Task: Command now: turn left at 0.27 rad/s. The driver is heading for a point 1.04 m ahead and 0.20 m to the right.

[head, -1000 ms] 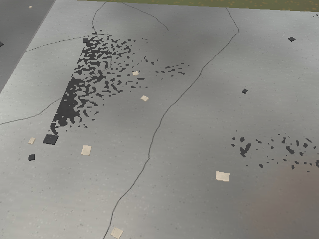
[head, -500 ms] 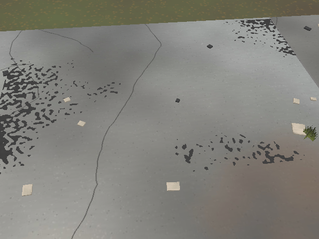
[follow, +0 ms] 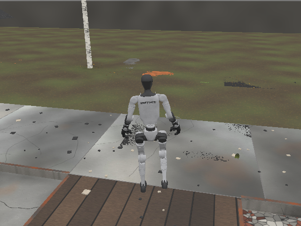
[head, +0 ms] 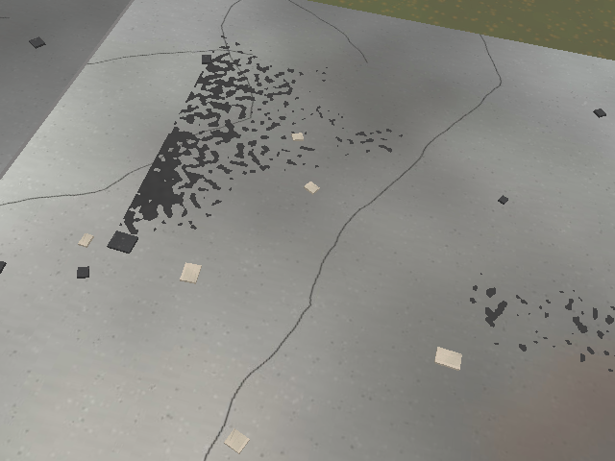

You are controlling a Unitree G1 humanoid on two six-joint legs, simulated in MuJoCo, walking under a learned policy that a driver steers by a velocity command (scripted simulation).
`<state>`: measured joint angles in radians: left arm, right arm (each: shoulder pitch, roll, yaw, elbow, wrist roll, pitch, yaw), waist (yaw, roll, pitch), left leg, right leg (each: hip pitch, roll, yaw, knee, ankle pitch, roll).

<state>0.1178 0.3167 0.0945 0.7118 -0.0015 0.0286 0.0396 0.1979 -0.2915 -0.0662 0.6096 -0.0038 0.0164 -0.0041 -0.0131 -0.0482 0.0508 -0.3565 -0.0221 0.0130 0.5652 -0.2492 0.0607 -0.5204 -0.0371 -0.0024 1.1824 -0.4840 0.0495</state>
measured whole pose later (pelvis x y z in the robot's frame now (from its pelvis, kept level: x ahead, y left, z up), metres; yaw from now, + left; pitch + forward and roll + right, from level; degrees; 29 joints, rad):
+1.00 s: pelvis +0.35 -0.17 -0.04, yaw -7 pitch +0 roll +0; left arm 0.37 0.24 0.02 0.87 0.04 -0.05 0.00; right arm 0.24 -0.30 -0.05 0.78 -0.01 -0.01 0.04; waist -0.05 0.02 0.04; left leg -0.50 -0.15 0.13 0.76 -0.29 0.22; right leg -0.01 0.01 -0.10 1.18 -0.36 -0.01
